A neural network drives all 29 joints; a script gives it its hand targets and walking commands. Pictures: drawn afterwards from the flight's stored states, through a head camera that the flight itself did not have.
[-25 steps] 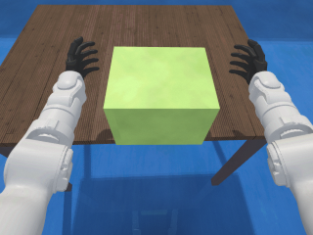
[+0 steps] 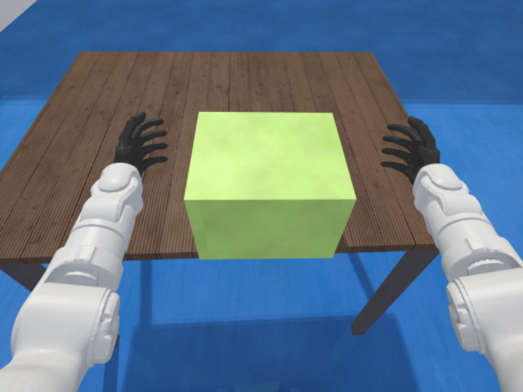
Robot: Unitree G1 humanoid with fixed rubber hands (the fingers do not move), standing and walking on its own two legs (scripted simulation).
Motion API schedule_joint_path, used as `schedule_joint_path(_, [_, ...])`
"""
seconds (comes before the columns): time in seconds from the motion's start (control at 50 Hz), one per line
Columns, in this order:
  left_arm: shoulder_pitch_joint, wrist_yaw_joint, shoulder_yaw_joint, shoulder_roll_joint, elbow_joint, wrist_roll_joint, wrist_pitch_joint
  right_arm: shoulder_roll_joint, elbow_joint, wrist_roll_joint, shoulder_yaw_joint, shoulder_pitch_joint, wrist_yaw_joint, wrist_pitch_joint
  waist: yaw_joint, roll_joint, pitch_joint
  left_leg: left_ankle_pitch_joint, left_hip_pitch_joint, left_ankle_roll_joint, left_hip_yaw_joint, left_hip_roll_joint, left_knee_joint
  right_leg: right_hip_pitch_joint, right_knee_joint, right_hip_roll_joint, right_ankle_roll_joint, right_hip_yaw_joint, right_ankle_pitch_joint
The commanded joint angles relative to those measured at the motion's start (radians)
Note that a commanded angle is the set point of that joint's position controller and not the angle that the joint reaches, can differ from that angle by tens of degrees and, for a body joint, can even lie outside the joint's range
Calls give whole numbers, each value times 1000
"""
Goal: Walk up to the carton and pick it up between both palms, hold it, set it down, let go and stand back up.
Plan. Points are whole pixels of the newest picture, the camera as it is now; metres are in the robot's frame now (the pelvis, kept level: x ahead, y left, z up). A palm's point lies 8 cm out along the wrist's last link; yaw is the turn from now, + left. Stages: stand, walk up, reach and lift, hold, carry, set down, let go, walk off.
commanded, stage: set down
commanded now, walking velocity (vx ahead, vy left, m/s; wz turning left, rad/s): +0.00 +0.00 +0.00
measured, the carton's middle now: (266, 185) +0.49 +0.00 +0.03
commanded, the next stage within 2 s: none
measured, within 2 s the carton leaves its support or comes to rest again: neither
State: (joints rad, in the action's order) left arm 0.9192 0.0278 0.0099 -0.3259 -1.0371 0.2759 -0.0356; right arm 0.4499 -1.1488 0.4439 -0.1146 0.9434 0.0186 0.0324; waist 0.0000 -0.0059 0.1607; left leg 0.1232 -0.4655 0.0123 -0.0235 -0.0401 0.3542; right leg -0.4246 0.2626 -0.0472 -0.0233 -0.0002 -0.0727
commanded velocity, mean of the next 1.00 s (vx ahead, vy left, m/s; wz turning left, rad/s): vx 0.00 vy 0.00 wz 0.00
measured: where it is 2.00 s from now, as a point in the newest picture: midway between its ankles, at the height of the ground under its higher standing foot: outside the picture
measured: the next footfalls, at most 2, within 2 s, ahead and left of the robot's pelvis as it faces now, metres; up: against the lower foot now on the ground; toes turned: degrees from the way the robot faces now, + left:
none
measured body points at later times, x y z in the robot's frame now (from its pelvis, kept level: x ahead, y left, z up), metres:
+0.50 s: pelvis +0.01 -0.01 +0.01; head +0.02 +0.00 +0.45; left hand +0.38 +0.21 +0.08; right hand +0.39 -0.25 +0.08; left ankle +0.02 +0.12 -0.74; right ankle +0.02 -0.10 -0.74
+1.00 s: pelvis +0.02 +0.00 +0.01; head +0.01 +0.01 +0.46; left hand +0.30 +0.21 +0.03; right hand +0.30 -0.25 +0.04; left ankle +0.02 +0.12 -0.74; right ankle +0.02 -0.10 -0.74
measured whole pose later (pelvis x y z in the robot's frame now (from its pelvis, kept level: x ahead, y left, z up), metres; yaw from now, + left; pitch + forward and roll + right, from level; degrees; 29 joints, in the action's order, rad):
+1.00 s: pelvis +0.02 +0.00 +0.01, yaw +0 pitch +0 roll -1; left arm -0.02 0.08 0.03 -0.22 -0.32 0.20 0.04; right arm 0.33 -0.41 0.31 0.05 0.00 0.06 -0.06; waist 0.00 0.01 0.04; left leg 0.16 -0.11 0.01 -0.03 -0.03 0.28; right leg -0.09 0.21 -0.04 -0.02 0.02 -0.12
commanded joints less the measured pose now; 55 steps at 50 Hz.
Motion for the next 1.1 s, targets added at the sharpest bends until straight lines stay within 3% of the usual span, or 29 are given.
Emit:
schedule_joint_path(0.0, [344,14,-42,-136,301,-3,49,189,270,-37,87,370,4,-57,2,-18,623,-299,443,50,10,25,29,150,6,-16,33,-22,264])
schedule_joint_path(0.1, [258,31,-49,-139,423,10,23,185,368,-62,121,312,5,-54,2,3,639,-258,450,33,5,23,30,155,14,-16,36,-18,242])
schedule_joint_path(0.28, [7,-1,-102,-113,448,-52,-1,106,415,-85,127,79,-17,-37,4,47,441,-159,360,-6,-5,43,-25,302,-7,14,40,17,191])
schedule_joint_path(0.42, [-142,-4,-93,-92,547,-61,30,67,529,-116,171,-88,-11,-48,19,18,325,-120,379,-1,-5,45,-54,320,-36,20,23,15,133])
schedule_joint_path(0.72, [-533,15,-66,-37,805,-67,50,57,794,-122,203,-485,14,-86,13,16,198,-199,413,17,5,40,-74,410,-38,20,4,34,257])
schedule_joint_path(0.98, [-784,60,-3,12,880,-79,133,35,903,-144,222,-779,48,-145,-9,20,37,-123,416,36,3,29,-98,375,-60,26,-4,46,145])
schedule_joint_path(1.08, [-789,78,12,8,913,-70,70,23,899,-168,223,-780,60,-107,-17,26,-2,-39,399,34,-7,23,-114,329,-61,28,4,49,52])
